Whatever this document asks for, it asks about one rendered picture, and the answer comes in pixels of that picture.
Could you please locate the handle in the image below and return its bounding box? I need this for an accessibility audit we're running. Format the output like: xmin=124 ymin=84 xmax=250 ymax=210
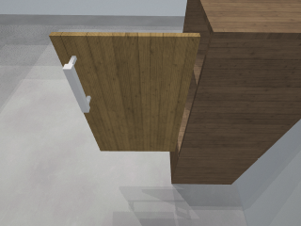
xmin=62 ymin=56 xmax=91 ymax=113

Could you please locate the cupboard door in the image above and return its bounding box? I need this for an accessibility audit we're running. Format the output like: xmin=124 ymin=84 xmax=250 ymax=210
xmin=49 ymin=32 xmax=200 ymax=152

